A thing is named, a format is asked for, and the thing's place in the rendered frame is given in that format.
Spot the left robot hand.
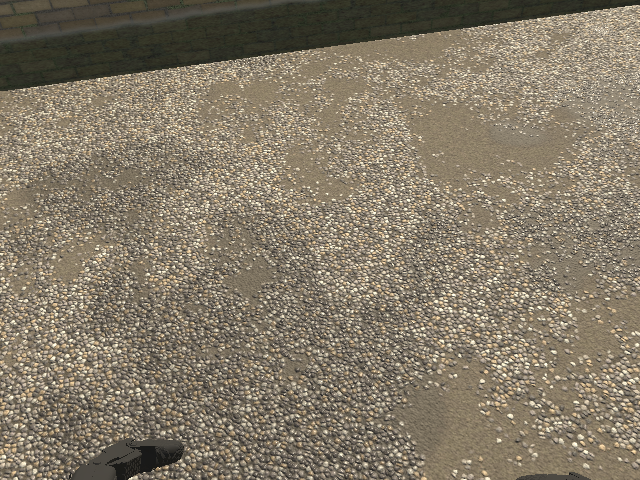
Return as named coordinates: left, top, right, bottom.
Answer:
left=69, top=438, right=184, bottom=480

